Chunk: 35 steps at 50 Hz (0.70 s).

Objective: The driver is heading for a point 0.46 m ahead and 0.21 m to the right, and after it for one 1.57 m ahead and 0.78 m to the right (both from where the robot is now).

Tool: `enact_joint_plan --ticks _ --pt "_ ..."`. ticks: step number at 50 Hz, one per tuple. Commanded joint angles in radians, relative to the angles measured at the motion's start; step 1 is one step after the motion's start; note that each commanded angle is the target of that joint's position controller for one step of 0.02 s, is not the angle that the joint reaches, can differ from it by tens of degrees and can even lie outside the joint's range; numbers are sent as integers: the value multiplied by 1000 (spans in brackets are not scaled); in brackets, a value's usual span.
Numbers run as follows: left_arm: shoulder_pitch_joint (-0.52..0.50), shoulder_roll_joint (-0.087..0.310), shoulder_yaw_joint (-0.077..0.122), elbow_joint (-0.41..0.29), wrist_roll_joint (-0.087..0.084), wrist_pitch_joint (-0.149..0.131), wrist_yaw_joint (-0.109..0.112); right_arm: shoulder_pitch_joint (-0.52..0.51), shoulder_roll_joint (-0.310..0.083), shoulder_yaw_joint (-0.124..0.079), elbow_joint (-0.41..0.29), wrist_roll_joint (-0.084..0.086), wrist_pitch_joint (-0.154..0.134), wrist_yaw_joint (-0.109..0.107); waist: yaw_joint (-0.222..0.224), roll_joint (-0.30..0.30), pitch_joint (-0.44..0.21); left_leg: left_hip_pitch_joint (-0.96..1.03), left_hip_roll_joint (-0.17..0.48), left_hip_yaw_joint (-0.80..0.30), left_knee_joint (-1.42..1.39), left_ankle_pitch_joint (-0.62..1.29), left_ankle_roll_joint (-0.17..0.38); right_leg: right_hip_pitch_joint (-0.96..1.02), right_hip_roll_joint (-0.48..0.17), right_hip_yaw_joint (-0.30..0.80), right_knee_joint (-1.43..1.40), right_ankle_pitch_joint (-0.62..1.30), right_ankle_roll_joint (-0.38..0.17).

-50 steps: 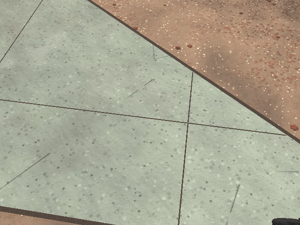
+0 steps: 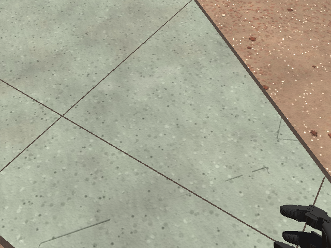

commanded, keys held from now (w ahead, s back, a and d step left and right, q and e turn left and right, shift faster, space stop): w+e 0.44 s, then e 0.56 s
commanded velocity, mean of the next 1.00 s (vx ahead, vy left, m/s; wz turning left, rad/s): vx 0.32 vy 0.00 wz -0.45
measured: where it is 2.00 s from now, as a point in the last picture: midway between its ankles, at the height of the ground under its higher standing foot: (267, 206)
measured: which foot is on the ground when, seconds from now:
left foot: down 0.00-0.48, up 0.50-0.94, down 0.96-1.00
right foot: up 0.00-0.48, down 0.50-0.98, up 1.00-1.00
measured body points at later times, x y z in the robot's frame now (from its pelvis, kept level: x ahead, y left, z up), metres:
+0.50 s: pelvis +0.28 -0.04 -0.01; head +0.31 -0.05 +0.44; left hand +0.54 +0.15 -0.09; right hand +0.23 -0.32 -0.14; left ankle +0.10 +0.11 -0.71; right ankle +0.38 -0.14 -0.73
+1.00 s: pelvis +0.45 -0.06 +0.01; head +0.48 -0.07 +0.45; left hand +0.73 +0.12 -0.09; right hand +0.47 -0.38 -0.08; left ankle +0.57 +0.01 -0.73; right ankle +0.38 -0.14 -0.72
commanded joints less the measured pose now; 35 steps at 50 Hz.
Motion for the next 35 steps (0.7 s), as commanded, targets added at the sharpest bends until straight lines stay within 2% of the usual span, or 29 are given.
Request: enact_joint_plan --ticks 1,2,3,4,5,7,10,13,15,18,20,22,23,24,25,26,27,28,29,30,32,35 --pt "-1 104 5 -103 -8 -55 -2 435 -215 -80 43 -14 9 -21 -239 220 -408 887 419 -725 -190 -264 261 -702 50 115 704 -95 -25" --pt "-90 157 25 -132 -33 -62 -6 374 -175 -62 52 -10 6 -22 -227 172 -236 761 381 -558 -206 -222 217 -770 2 107 731 -24 -34" --pt "-138 146 23 -138 -31 -62 -6 315 -147 -53 53 -10 4 -22 -199 115 -156 630 330 -430 -232 -148 187 -743 -39 84 691 60 -34" --pt "-161 131 25 -140 -15 -57 -4 263 -121 -46 58 -15 -1 -18 -169 91 -91 520 291 -349 -271 -91 172 -717 -61 77 637 119 -28" --pt "-144 117 28 -132 -10 -43 -5 227 -98 -40 61 -23 -10 -16 -133 112 -64 438 261 -280 -308 -35 159 -659 -83 87 607 165 -24" --pt "-111 65 21 -119 -13 -16 -5 198 -92 -45 81 -21 -29 -14 -97 108 -39 344 254 -197 -365 45 163 -603 -85 87 585 207 -9" --pt "-168 52 22 -147 -7 0 -2 195 -112 -55 117 -27 -45 -20 -89 69 11 312 255 -89 -402 146 161 -659 -80 112 492 319 9" --pt "-254 40 15 -175 -4 -9 -19 195 -131 -58 139 -25 -45 -29 -111 56 35 310 218 26 -417 176 129 -629 -61 78 281 511 -2" --pt "-338 26 5 -204 -1 -13 -33 226 -152 -63 158 -19 -42 -36 -145 35 57 328 228 66 -430 176 119 -607 -49 32 178 578 -16" --pt "-423 30 2 -254 -3 -12 -51 280 -179 -72 194 -5 -24 -41 -173 19 78 459 268 94 -398 212 106 -655 -42 12 87 549 -47" --pt "-454 43 7 -286 -2 -10 -64 296 -194 -77 208 4 -4 -45 -170 27 72 545 289 115 -336 329 89 -668 -23 -20 57 464 -72" --pt "-421 73 23 -303 -2 -5 -71 289 -224 -84 207 5 15 -54 -135 66 14 592 288 145 -203 660 64 -570 39 -85 58 351 -108" --pt "-336 104 41 -291 2 -1 -70 276 -234 -86 201 3 28 -61 -84 83 -36 586 272 158 -56 830 47 -461 85 -113 58 307 -129" --pt "-181 154 71 -256 5 -1 -60 258 -228 -81 191 6 36 -69 1 67 -116 504 231 180 163 843 12 -242 128 -115 -9 383 -160" --pt "-60 238 100 -238 9 7 -38 282 -193 -65 168 -12 28 -74 41 -49 -219 264 171 179 476 502 -46 64 9 81 -22 618 -218" --pt "-121 329 104 -268 20 1 -33 411 -56 -18 125 -46 2 -52 -97 -286 -356 -164 -54 70 858 -545 -119 405 -286 639 -65 781 -444" --pt "-84 247 87 -296 16 0 -35 329 -169 -37 144 -19 -24 -37 0 -114 -494 -192 -33 -137 941 -570 -106 427 -301 703 -126 821 -456" --pt "-139 207 74 -298 16 -5 -36 233 -187 -42 106 14 -31 -34 -5 -77 -355 -242 14 -141 907 -491 -88 321 -262 532 -133 903 -406" --pt "-189 177 69 -296 1 -6 -32 203 -169 -36 102 4 -33 -44 -42 10 -233 -250 54 -121 819 -419 -86 173 -204 420 -143 904 -358" --pt "-238 155 64 -305 -4 0 -26 191 -172 -41 105 -14 -25 -55 -73 25 -160 -220 78 -110 752 -373 -95 41 -172 360 -169 898 -331" --pt "-288 147 60 -326 22 7 -18 222 -174 -46 106 -19 5 -61 -129 -11 -129 -105 84 -111 684 -324 -110 -140 -133 312 -220 925 -321" --pt "-293 173 69 -316 20 12 -4 236 -131 -34 110 -28 28 -72 -147 -36 -144 -69 56 -91 534 -259 -149 -224 -96 249 -217 1004 -312"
